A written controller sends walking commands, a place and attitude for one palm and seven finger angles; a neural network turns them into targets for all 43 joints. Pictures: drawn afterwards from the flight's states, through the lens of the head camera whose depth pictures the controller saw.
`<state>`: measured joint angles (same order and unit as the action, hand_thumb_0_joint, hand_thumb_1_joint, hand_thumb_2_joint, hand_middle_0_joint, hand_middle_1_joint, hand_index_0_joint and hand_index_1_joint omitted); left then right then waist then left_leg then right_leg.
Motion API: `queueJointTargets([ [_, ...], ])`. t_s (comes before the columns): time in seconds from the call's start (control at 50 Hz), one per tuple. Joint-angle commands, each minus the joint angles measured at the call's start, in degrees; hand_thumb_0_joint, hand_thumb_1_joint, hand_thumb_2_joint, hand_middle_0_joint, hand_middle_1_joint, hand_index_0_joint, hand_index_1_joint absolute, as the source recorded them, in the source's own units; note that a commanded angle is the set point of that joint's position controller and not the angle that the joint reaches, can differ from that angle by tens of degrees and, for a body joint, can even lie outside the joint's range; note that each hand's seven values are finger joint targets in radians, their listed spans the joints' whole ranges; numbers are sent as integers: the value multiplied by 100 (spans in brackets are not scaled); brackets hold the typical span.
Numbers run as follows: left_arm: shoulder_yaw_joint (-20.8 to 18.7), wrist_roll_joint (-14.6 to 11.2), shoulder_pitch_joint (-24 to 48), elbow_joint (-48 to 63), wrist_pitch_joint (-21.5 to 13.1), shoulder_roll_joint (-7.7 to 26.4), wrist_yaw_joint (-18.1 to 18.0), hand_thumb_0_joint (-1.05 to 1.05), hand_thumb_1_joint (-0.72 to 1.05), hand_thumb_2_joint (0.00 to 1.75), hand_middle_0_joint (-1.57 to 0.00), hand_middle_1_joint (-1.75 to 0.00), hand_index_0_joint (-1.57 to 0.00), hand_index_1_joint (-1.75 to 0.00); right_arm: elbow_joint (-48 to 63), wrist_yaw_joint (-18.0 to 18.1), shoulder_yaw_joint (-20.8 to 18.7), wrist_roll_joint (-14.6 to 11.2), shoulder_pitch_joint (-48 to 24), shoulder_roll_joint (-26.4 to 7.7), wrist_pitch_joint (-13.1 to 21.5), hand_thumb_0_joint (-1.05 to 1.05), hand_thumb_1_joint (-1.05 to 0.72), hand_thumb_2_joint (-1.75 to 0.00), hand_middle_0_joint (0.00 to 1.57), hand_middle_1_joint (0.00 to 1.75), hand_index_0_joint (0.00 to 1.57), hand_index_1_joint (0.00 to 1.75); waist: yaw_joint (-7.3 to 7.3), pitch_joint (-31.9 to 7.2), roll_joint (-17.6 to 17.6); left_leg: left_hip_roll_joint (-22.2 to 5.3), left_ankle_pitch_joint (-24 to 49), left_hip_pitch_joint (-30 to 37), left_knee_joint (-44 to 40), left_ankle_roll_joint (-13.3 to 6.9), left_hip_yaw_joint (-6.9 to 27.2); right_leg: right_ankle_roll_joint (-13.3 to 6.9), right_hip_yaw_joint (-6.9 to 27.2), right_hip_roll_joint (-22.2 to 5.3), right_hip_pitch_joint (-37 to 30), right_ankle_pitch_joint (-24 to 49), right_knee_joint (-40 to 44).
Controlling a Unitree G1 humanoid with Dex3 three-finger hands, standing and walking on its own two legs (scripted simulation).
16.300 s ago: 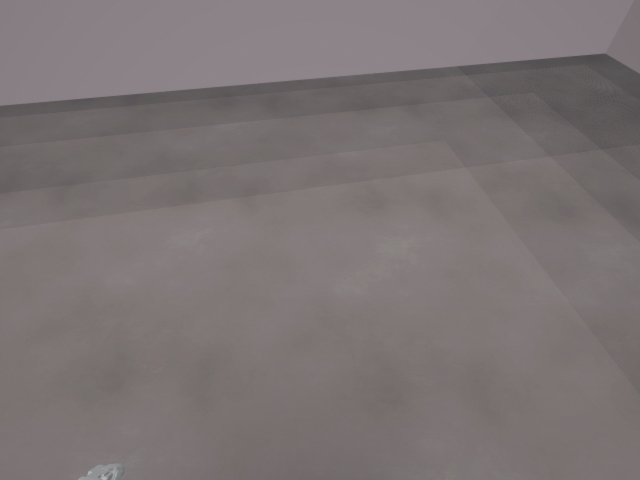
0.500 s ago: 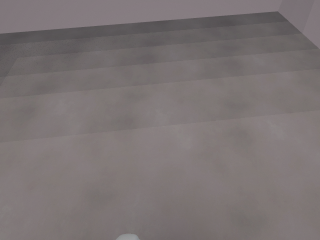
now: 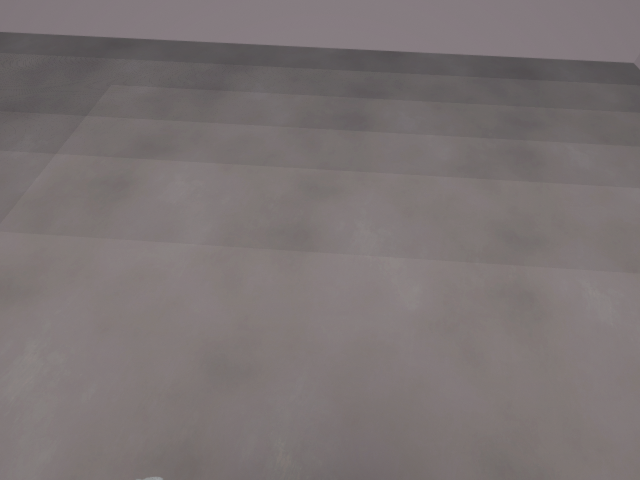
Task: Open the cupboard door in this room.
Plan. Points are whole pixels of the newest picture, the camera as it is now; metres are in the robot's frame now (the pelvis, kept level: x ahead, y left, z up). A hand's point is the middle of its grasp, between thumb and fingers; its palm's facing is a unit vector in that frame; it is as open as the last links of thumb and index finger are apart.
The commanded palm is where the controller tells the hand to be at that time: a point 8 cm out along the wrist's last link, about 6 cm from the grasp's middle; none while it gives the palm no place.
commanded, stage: turn or walk to find it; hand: left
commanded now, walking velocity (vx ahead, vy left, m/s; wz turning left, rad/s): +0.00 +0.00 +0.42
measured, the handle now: out of the picture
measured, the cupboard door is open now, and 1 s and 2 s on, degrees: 0 0 0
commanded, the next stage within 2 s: none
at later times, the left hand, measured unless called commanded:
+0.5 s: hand out of the picture -0.04 +0.18 -0.17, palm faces +0.27 -0.93 -0.25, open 7.4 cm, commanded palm none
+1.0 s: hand out of the picture -0.04 +0.20 -0.16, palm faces +0.42 -0.86 -0.29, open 7.4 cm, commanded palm none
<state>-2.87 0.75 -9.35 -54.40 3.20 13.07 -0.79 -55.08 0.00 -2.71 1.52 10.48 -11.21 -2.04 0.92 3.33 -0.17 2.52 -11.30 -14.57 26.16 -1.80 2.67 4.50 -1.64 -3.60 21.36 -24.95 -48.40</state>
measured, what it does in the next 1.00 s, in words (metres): steps on the spot, turning left: right foot, then left foot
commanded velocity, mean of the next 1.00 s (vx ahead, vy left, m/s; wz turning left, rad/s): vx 0.00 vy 0.00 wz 0.42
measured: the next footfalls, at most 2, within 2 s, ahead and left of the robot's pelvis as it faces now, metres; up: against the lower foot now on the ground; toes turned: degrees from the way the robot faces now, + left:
right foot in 0.08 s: +0.03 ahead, -0.13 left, +0.00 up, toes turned -1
left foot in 0.54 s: -0.04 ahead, +0.12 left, +0.00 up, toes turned +20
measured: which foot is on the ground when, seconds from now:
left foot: down 0.00-0.10, up 0.12-0.52, down 0.54-1.00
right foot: up 0.00-0.06, down 0.08-0.54, up 0.56-0.98, down 1.00-1.00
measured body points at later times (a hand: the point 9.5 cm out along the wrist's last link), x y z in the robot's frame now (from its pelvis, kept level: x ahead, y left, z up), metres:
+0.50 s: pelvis -0.03 -0.02 -0.01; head +0.01 -0.01 +0.44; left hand -0.05 +0.23 -0.15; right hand +0.09 -0.26 -0.16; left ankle -0.08 +0.11 -0.72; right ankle -0.01 -0.13 -0.74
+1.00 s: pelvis -0.04 -0.03 -0.01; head +0.00 -0.04 +0.44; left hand -0.06 +0.25 -0.14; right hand +0.12 -0.22 -0.17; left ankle -0.08 +0.10 -0.74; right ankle +0.00 -0.12 -0.74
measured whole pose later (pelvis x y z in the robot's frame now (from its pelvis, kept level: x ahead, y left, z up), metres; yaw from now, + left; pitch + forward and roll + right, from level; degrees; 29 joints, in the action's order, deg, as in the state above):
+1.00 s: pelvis -0.04 -0.03 -0.01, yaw +25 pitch +0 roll +2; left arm -2.2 0.5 -8.8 -52.9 1.7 12.2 -0.7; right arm -55.1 -0.1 -3.4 1.3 11.3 -12.1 -2.5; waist 1.2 3.4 -1.2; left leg 3.0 -13.9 -16.6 30.4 0.6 4.6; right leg 3.6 -3.0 -2.5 15.7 -18.1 -33.5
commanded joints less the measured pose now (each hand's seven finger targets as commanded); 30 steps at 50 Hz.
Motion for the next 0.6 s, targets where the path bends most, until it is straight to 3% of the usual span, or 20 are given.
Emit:
queueJointTargets([
  [0.0,-116,-39,-334,383,-211,373,-39,0,90,90,-20,-30,-20,-30,380,55,-350,-6,46,-1152,80,0,-90,-90,20,30,20,30,-89,-606,-872,-1368,1597,244,-432,-731,1671,-91,-119,185,-527,361,1316],
  [0.02,-126,-40,-584,306,-243,405,-51,0,90,90,-20,-30,-20,-30,399,50,-347,-30,-32,-1113,71,0,-90,-90,20,30,20,30,-222,-655,-776,-1218,1279,-95,-241,-580,1573,-103,-165,164,-1058,888,1977],
  [0.04,-151,-14,-768,261,-298,551,-70,0,90,90,-20,-30,-20,-30,421,34,-336,-68,-21,-958,74,0,-90,-90,20,30,20,30,-302,-693,-399,-913,779,-546,140,-313,1372,-151,9,-68,-1676,1325,2751],
  [0.06,-231,68,-854,275,-357,991,-120,0,90,90,-20,-30,-20,-30,489,-4,-286,-117,101,-598,79,0,-90,-90,20,30,20,30,-317,-697,904,-261,-560,-1564,1131,77,648,-527,1244,-1278,-2306,1176,3230],
  [0.08,-277,82,-725,389,-346,1293,-117,0,90,90,-20,-30,-20,-30,623,-9,-282,-83,15,-526,56,0,-90,-90,20,30,20,30,-340,-403,1569,183,-2046,-1913,2327,308,91,-1138,1997,-2340,-1788,1660,3426],
  [0.1,-314,19,-554,467,-367,1133,-141,0,90,90,-20,-30,-20,-30,525,12,-349,-2,5,-771,-56,0,-90,-90,20,30,20,30,-317,-294,1632,-78,-2045,-1756,3235,274,418,-1302,1986,-2304,-1077,1404,3542],
  [0.12,-283,21,-242,533,-354,980,-138,0,90,90,-20,-30,-20,-30,425,-13,-380,-8,37,-765,-99,0,-90,-90,20,30,20,30,-149,-43,1150,-136,-1736,-1750,3870,282,394,-1302,1671,-2031,-762,1192,3540],
  [0.14,-225,15,25,580,-353,822,-125,0,90,90,-20,-30,-20,-30,298,-47,-374,-11,153,-723,-122,0,-90,-90,20,30,20,30,-5,111,794,-233,-1383,-1766,4221,317,317,-1191,1121,-1748,-652,1220,3436],
  [0.18,-172,20,166,607,-394,596,-125,0,90,90,-20,-30,-20,-30,150,-87,-339,-12,424,-606,-119,0,-90,-90,20,30,20,30,114,-29,781,-333,-953,-1767,4379,433,123,-1029,384,-1413,-920,2016,3175],
  [0.26,-180,43,-349,427,-418,658,-120,0,90,90,-20,-30,-20,-30,147,-80,-300,-19,193,-576,-130,0,-90,-90,20,30,20,30,-133,-108,955,-424,-1001,-1714,4064,576,-54,-1109,200,-1498,-1268,2516,3071],
  [0.32,-231,79,-539,320,-394,820,-116,0,90,90,-20,-30,-20,-30,176,-75,-242,-36,-64,-528,-116,0,-90,-90,20,30,20,30,-252,-123,932,-476,-1327,-1513,3288,604,-252,-1189,96,-1622,-1467,2750,2984],
  [0.36,-252,95,-733,237,-380,910,-103,0,90,90,-20,-30,-20,-30,225,-70,-187,-58,-272,-476,-66,0,-90,-90,20,30,20,30,-380,-286,1025,-443,-1520,-1354,2626,583,-410,-1243,34,-1648,-1769,3402,2767],
  [0.4,-298,109,-831,150,-363,1026,-99,0,90,90,-20,-30,-20,-30,262,-57,-133,-94,-359,-439,-8,0,-90,-90,20,30,20,30,-447,-488,1154,-412,-1638,-1125,1930,534,-559,-1287,-28,-1692,-2059,3959,2491],
  [0.44,-311,101,-804,101,-336,1090,-95,0,90,90,-20,-30,-20,-30,244,-36,-112,-112,-258,-467,34,0,-90,-90,20,30,20,30,-382,-599,1228,-350,-1392,-709,1220,479,-729,-1189,-135,-1690,-2008,4164,2230],
  [0.48,-312,58,-613,75,-303,1059,-85,0,90,90,-20,-30,-20,-30,166,-37,-125,-105,30,-548,80,0,-90,-90,20,30,20,30,-149,-651,1095,-368,-454,113,71,401,-776,-851,-430,-1542,-1577,3677,1792],
  [0.5,-286,6,-621,135,-263,942,-68,0,90,90,-20,-30,-20,-30,138,-45,-183,-86,233,-798,132,0,-90,-90,20,30,20,30,-8,-794,455,-615,412,919,-470,282,-507,-563,-676,-1353,-948,2984,1223],
  [0.52,-246,-24,-658,292,-221,614,-37,0,90,90,-20,-30,-20,-30,166,-29,-312,-33,403,-1355,176,0,-90,-90,20,30,20,30,85,-853,-1116,-1896,2084,1708,-573,-254,1146,-149,-982,-653,432,741,187],
  [0.54,-106,16,-315,480,-173,421,-44,0,90,90,-20,-30,-20,-30,108,12,-373,-52,640,-1654,123,0,-90,-90,20,30,20,30,243,-663,-1566,-2611,3306,1505,-698,-819,1671,-30,-660,-369,942,-1236,-686],
  [0.56,-121,25,7,440,-80,466,-102,0,90,90,-20,-30,-20,-30,6,86,-355,-37,708,-1544,140,0,-90,-90,20,30,20,30,330,-629,-1618,-2437,3095,1117,-744,-800,1586,-56,-119,-381,886,-1095,-1133],
  [0.58,-153,5,129,404,-73,524,-74,0,90,90,-20,-30,-20,-30,69,123,-314,-34,416,-1408,118,0,-90,-90,20,30,20,30,221,-353,-1433,-2246,2478,794,-751,-834,1431,-68,-19,-399,949,-768,-1409],
])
